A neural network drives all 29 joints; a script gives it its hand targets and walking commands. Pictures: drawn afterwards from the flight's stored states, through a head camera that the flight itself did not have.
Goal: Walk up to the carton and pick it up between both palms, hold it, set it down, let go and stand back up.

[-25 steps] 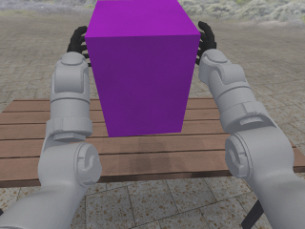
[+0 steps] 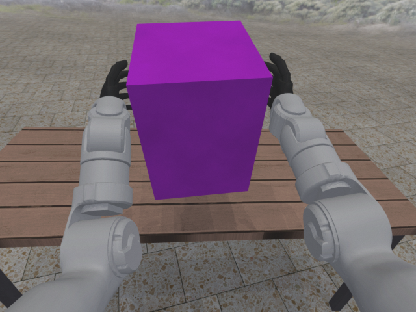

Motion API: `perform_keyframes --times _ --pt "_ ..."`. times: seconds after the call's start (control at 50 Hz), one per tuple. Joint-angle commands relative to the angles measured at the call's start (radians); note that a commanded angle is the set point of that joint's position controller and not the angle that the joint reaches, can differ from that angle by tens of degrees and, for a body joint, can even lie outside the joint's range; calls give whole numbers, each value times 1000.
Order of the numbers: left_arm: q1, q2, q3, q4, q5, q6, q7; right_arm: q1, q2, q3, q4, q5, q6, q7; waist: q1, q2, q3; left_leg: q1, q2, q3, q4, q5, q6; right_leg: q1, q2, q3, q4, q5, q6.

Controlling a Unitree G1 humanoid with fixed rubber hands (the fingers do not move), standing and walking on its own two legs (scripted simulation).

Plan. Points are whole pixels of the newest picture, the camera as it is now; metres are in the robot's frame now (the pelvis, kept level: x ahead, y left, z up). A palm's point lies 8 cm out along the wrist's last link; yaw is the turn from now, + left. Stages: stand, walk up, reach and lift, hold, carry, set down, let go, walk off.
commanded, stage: set down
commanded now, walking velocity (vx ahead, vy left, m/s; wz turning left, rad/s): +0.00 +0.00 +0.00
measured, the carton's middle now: (196, 113) +0.46 +0.05 +0.22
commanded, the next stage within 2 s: none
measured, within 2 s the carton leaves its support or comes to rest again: neither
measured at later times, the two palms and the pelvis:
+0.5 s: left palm (122, 124) +0.40 +0.19 +0.23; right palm (273, 119) +0.42 -0.11 +0.24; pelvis +0.01 +0.00 +0.00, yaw +0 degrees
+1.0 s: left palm (129, 134) +0.41 +0.18 +0.20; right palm (273, 127) +0.43 -0.12 +0.22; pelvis +0.01 +0.00 +0.00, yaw +0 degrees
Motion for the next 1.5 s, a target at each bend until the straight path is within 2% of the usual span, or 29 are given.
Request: perform_keyframes --times 0.0,0.08,0.1,0.12,0.24,0.26,0.28,0.3,0.42,0.44,0.54,0.58,0.6,0.62,0.78,0.82,0.84,0.86,0.88,0.92,0.98,1.02,1.08,1.12,1.2,1.26,1.3,1.36,1.48 --pt "-708 -508 -262 -53 -148 -118 -180 -583 521 12 -170 -81 -79 129 -79 5 -262 168 -116 40 -60 33 18 -25 60 -159 -99 9 29" --pt "-661 -508 -225 -4 -122 -120 -185 -531 496 -47 -101 -135 -88 146 -77 22 -236 169 -108 42 -73 46 11 -21 56 -164 -94 11 27" --pt "-646 -495 -205 4 -105 -123 -186 -546 489 -56 -104 -134 -99 149 -50 38 -239 165 -110 43 -74 46 11 -27 61 -162 -97 6 26" --pt "-614 -502 -218 7 -108 -118 -184 -523 472 -61 -101 -142 -97 155 -77 36 -230 173 -107 45 -69 63 5 -14 60 -160 -95 13 20" --pt "-619 -556 -293 -89 -137 -157 -160 -526 469 -30 -145 -124 -151 154 -73 117 -376 286 -99 38 -4 264 -35 -2 77 -170 -74 149 7" --pt "-634 -563 -323 -115 -135 -165 -153 -483 457 -41 -127 -137 -156 155 -103 136 -391 316 -99 27 -1 278 -47 -3 77 -182 -79 163 7" --pt "-622 -550 -308 -115 -129 -166 -150 -478 467 -21 -113 -125 -152 155 -76 132 -352 302 -101 34 5 293 -44 2 76 -173 -77 167 5" --pt "-605 -580 -341 -145 -135 -169 -143 -485 473 -8 -144 -124 -169 158 -82 156 -385 327 -97 29 18 343 -51 -7 81 -186 -72 197 3" --pt "-552 -606 -379 -161 -151 -188 -129 -477 492 62 -196 -88 -182 155 -67 115 -388 330 -97 22 37 416 -57 12 92 -182 -68 247 2" --pt "-558 -606 -375 -143 -144 -194 -130 -471 502 54 -181 -94 -182 156 -84 115 -387 333 -99 25 36 387 -56 6 88 -177 -74 238 3" --pt "-529 -594 -329 -97 -140 -206 -128 -493 526 93 -218 -82 -178 159 -37 53 -356 285 -101 32 28 356 -34 30 85 -159 -70 247 14" --pt "-530 -585 -312 -83 -127 -211 -136 -489 543 92 -219 -101 -175 157 -51 26 -352 266 -103 35 13 309 -20 45 78 -157 -63 267 30" --pt "-540 -584 -279 -65 -119 -216 -142 -511 553 93 -236 -103 -178 160 -18 10 -343 216 -106 45 0 267 -13 53 78 -147 -58 222 31" --pt "-533 -574 -280 -32 -119 -222 -140 -495 544 70 -208 -128 -178 165 -36 9 -332 215 -104 38 -5 243 -16 38 73 -153 -63 210 29" --pt "-532 -534 -187 57 -58 -232 -130 -440 511 -59 -80 -198 -170 205 -14 15 -231 173 -96 55 -76 96 7 -25 62 -161 -88 34 25" --pt "-528 -555 -203 25 -65 -234 -122 -442 495 -81 -85 -208 -180 215 -10 51 -247 194 -90 54 -61 139 -11 -39 69 -160 -80 52 15" --pt "-548 -556 -225 17 -78 -242 -117 -423 500 -97 -59 -212 -181 218 -31 75 -268 214 -86 54 -57 137 -19 -50 67 -160 -84 43 9" --pt "-527 -554 -209 17 -72 -242 -113 -438 491 -84 -84 -210 -188 223 -5 69 -276 207 -87 63 -56 155 -17 -56 72 -162 -80 54 6" --pt "-548 -550 -210 10 -66 -244 -109 -425 490 -108 -55 -230 -189 225 -26 89 -294 219 -87 61 -52 161 -21 -66 71 -165 -87 48 8" --pt "-518 -588 -228 -21 -66 -257 -94 -400 499 -87 -71 -221 -205 229 -11 129 -335 261 -80 53 -33 266 -40 -69 79 -175 -75 123 -5" --pt "-486 -581 -248 -41 -77 -269 -83 -389 493 -52 -87 -207 -224 230 -6 89 -361 280 -74 56 -4 346 -44 -63 89 -169 -71 180 -4" --pt "-482 -587 -258 -55 -73 -278 -80 -354 508 -40 -80 -211 -224 226 -5 105 -363 286 -72 58 8 394 -51 -52 90 -170 -63 212 -6" --pt "-434 -564 -208 2 -50 -275 -91 -370 516 -7 -90 -207 -215 224 36 46 -309 237 -74 66 -10 350 -27 -16 81 -155 -52 246 9" --pt "-453 -581 -239 -60 -62 -287 -89 -391 540 19 -128 -195 -233 222 34 56 -383 229 -81 66 -5 388 -30 5 81 -159 -35 318 19" --pt "-458 -580 -217 -12 -55 -313 -82 -391 542 26 -111 -193 -235 231 57 64 -357 211 -78 75 -11 357 -28 -20 80 -159 -38 280 16" --pt "-461 -596 -251 -37 -69 -322 -75 -356 541 -13 -71 -215 -238 237 27 80 -371 255 -68 61 0 412 -38 -56 86 -163 -45 286 8" --pt "-424 -580 -218 -11 -57 -325 -75 -356 535 4 -92 -234 -239 242 62 48 -372 232 -70 71 -5 390 -27 -53 87 -160 -47 280 11" --pt "-430 -562 -172 30 -31 -326 -78 -360 536 -11 -77 -235 -234 249 74 18 -308 182 -77 79 -34 303 -15 -36 77 -152 -49 249 18" --pt "-436 -556 -162 42 -18 -338 -71 -320 512 -94 -19 -278 -238 263 52 54 -292 181 -69 81 -47 269 -21 -81 76 -161 -63 172 10"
